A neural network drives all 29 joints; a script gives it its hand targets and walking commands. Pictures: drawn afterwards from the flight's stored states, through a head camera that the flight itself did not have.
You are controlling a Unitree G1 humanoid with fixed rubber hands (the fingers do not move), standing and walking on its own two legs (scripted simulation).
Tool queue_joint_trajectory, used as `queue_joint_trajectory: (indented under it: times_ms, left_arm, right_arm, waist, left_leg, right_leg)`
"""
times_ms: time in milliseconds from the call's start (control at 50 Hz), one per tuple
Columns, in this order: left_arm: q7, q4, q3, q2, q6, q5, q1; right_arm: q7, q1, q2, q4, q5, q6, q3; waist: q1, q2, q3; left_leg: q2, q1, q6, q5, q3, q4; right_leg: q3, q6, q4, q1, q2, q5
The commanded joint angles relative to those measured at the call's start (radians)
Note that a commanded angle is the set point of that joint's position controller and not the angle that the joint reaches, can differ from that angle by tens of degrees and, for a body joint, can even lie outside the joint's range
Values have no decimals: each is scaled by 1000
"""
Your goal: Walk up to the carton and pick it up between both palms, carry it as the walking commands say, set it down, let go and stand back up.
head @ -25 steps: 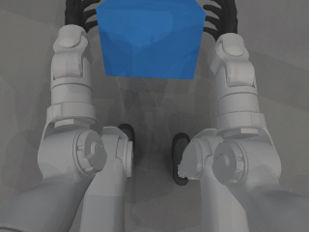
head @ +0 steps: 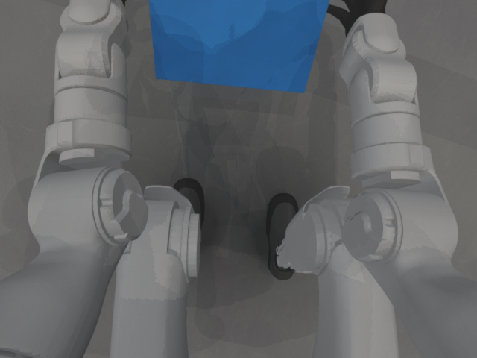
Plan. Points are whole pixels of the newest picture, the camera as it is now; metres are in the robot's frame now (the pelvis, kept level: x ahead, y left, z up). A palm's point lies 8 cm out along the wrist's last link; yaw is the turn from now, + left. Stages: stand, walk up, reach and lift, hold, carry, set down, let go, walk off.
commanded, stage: set down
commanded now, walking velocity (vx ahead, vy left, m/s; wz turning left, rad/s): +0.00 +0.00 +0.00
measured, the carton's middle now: (236, 10) +0.57 +0.04 -0.27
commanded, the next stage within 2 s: none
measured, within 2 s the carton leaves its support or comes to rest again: neither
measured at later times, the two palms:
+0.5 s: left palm out of the picture +0.55 +0.19 -0.16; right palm (365, 9) +0.55 -0.11 -0.16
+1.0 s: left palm out of the picture +0.56 +0.20 -0.17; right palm (366, 4) +0.56 -0.12 -0.16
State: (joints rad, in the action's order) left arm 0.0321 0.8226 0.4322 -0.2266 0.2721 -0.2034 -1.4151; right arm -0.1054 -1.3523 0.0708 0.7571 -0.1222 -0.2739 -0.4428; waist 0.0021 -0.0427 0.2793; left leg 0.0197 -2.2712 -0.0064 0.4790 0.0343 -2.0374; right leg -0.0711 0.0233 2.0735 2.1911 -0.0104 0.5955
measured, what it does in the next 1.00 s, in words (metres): stands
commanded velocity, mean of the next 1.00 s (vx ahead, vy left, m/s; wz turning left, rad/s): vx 0.00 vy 0.00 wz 0.00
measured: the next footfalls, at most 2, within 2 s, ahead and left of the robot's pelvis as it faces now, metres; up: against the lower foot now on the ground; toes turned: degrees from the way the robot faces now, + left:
none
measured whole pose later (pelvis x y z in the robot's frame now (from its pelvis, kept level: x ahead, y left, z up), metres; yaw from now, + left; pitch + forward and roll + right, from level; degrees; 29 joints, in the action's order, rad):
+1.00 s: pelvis +0.00 +0.00 -0.01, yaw -1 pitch +40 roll -3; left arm 0.13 0.85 0.51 -0.26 0.23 -0.20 -1.47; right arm -0.02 -1.42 0.12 0.80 -0.12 -0.26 -0.44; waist 0.00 -0.05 0.33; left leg 0.02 -2.27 -0.01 0.50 0.04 -2.07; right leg -0.07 0.02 2.10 2.19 -0.02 0.61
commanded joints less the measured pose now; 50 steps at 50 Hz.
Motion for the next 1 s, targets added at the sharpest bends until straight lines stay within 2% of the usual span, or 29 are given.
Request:
queue_joint_trajectory:
  times_ms: [0, 40, 60, 80, 100, 140, 200, 260, 300, 320, 380, 400, 460, 480, 500, 520, 560, 580, 640, 720, 740, 760, 780, 800, 820, 880, 920, 960, 980]
  left_arm:
    - [232, 80, -387, 772, -22, 151, -438]
    - [237, 135, -350, 749, -11, 128, -415]
    - [237, 119, -348, 739, -16, 129, -452]
    - [240, 107, -337, 725, -22, 128, -417]
    - [244, 164, -344, 750, -10, 131, -405]
    - [247, 153, -335, 741, -6, 117, -393]
    - [249, 190, -319, 750, -1, 114, -383]
    - [254, 215, -289, 755, 6, 82, -344]
    - [261, 174, -302, 727, 3, 90, -351]
    - [259, 204, -303, 733, 7, 78, -353]
    - [256, 192, -288, 705, 5, 65, -340]
    - [260, 241, -277, 716, 17, 60, -345]
    - [263, 240, -250, 700, 21, 45, -312]
    - [265, 246, -261, 712, 22, 47, -293]
    - [263, 226, -247, 704, 14, 32, -286]
    - [265, 232, -242, 696, 20, 29, -280]
    - [266, 210, -262, 673, 16, 49, -339]
    - [264, 248, -248, 676, 25, 30, -301]
    - [265, 227, -244, 659, 20, 29, -312]
    - [273, 262, -201, 630, 25, 4, -269]
    - [272, 268, -225, 672, 29, 20, -231]
    - [273, 271, -198, 646, 24, 10, -259]
    - [272, 264, -208, 626, 27, 5, -256]
    - [272, 274, -199, 632, 28, -5, -217]
    - [273, 294, -195, 622, 30, -19, -229]
    - [277, 291, -174, 624, 29, -22, -205]
    - [279, 305, -173, 614, 37, -21, -191]
    - [271, 301, -179, 618, 35, -22, -221]
    - [274, 297, -176, 592, 34, -27, -213]
  right_arm:
    - [239, -611, -752, 20, 138, 41, 489]
    - [240, -604, -730, 64, 118, 30, 461]
    - [245, -575, -755, 90, 114, 27, 450]
    - [242, -588, -760, 79, 114, 24, 470]
    - [239, -590, -753, 77, 120, 22, 467]
    - [248, -609, -730, 78, 110, 23, 444]
    - [251, -592, -711, 105, 98, 22, 424]
    - [261, -586, -719, 109, 98, 14, 434]
    - [255, -572, -704, 91, 103, 20, 431]
    - [262, -513, -725, 142, 87, 15, 396]
    - [269, -562, -701, 135, 92, 10, 408]
    - [271, -495, -695, 195, 71, 1, 351]
    - [273, -488, -688, 188, 48, -4, 352]
    - [274, -490, -675, 173, 65, 4, 353]
    - [279, -500, -715, 174, 64, 1, 376]
    - [278, -471, -683, 192, 51, -3, 349]
    - [276, -485, -680, 175, 58, -1, 353]
    - [275, -469, -646, 204, 41, -6, 317]
    - [273, -493, -663, 179, 58, -5, 345]
    - [279, -425, -660, 226, 23, -19, 318]
    - [278, -427, -636, 201, 20, -11, 311]
    - [276, -460, -635, 199, 32, -12, 334]
    - [275, -434, -644, 209, 29, -14, 319]
    - [282, -442, -646, 194, 35, -15, 338]
    - [283, -408, -629, 235, 18, -17, 302]
    - [277, -380, -631, 247, 5, -21, 303]
    - [280, -405, -611, 245, 14, -26, 303]
    - [277, -387, -592, 248, 2, -22, 275]
    - [280, -381, -606, 261, 13, -20, 288]
  waist:
    - [-90, 42, -1023]
    - [-77, 30, -960]
    - [-98, 55, -941]
    - [-103, -20, -945]
    - [-100, 47, -943]
    - [-110, 59, -897]
    - [-82, 40, -899]
    - [-114, 29, -843]
    - [-104, 17, -844]
    - [-115, 91, -829]
    - [-128, 43, -803]
    - [-95, 103, -805]
    - [-91, 36, -743]
    - [-114, 84, -739]
    - [-140, 40, -767]
    - [-107, 26, -735]
    - [-108, 40, -751]
    - [-109, 92, -718]
    - [-107, 38, -726]
    - [-114, 30, -673]
    - [-105, 77, -671]
    - [-134, 31, -683]
    - [-122, 31, -670]
    - [-142, 26, -665]
    - [-136, 71, -638]
    - [-128, 17, -637]
    - [-142, 41, -626]
    - [-107, 73, -611]
    - [-131, 62, -605]
  left_leg:
    - [53, 555, -9, -189, -75, 52]
    - [52, 526, -15, -123, -83, 57]
    - [53, 514, -7, -122, -91, 64]
    - [53, 477, -20, -127, -78, 58]
    - [44, 516, -15, -129, -86, 49]
    - [49, 498, -19, -123, -77, 62]
    - [49, 520, -19, -91, -76, 60]
    - [50, 516, -21, -113, -79, 56]
    - [45, 483, -26, -127, -76, 35]
    - [49, 493, -11, -103, -94, 58]
    - [46, 488, -21, -101, -79, 60]
    - [41, 515, -12, -71, -93, 64]
    - [50, 482, -23, -75, -79, 59]
    - [48, 503, -19, -85, -76, 56]
    - [49, 496, -27, -96, -77, 55]
    - [50, 461, -30, -71, -73, 56]
    - [46, 495, -20, -64, -74, 67]
    - [48, 501, -21, -45, -71, 71]
    - [41, 483, -26, -50, -70, 58]
    - [45, 456, -33, -45, -70, 63]
    - [50, 462, -24, -50, -77, 52]
    - [47, 482, -25, -74, -73, 55]
    - [46, 459, -34, -54, -66, 53]
    - [45, 477, -33, -59, -68, 59]
    - [50, 461, -24, -30, -75, 76]
    - [50, 450, -25, -58, -71, 54]
    - [43, 458, -32, -54, -68, 54]
    - [46, 475, -27, -34, -60, 69]
    - [45, 463, -29, -47, -61, 59]
  right_leg:
    - [47, -42, -126, -400, -130, -202]
    - [48, -39, -150, -401, -133, -147]
    - [60, -33, -152, -402, -132, -157]
    - [48, -48, -135, -418, -129, -165]
    - [70, -38, -140, -411, -125, -151]
    - [65, -34, -140, -360, -125, -139]
    - [48, -39, -144, -340, -126, -92]
    - [52, -39, -147, -314, -126, -102]
    - [56, -39, -138, -327, -133, -132]
    - [61, -30, -146, -342, -132, -122]
    - [54, -39, -136, -315, -132, -109]
    - [59, -28, -152, -299, -133, -72]
    - [44, -32, -148, -271, -134, -71]
    - [61, -26, -146, -264, -134, -69]
    - [62, -35, -141, -282, -134, -78]
    - [55, -34, -148, -261, -138, -65]
    - [55, -32, -146, -286, -134, -60]
    - [56, -27, -143, -238, -130, -32]
    - [56, -38, -141, -270, -130, -40]
    - [63, -35, -150, -266, -134, -46]
    - [64, -31, -154, -246, -132, -42]
    - [63, -41, -152, -260, -133, -54]
    - [61, -44, -153, -246, -135, -48]
    - [57, -47, -154, -244, -129, -39]
    - [53, -40, -151, -227, -134, -27]
    - [62, -43, -153, -256, -131, -48]
    - [69, -43, -154, -249, -130, -32]
    - [57, -37, -142, -196, -134, -18]
    - [67, -39, -145, -220, -133, -34]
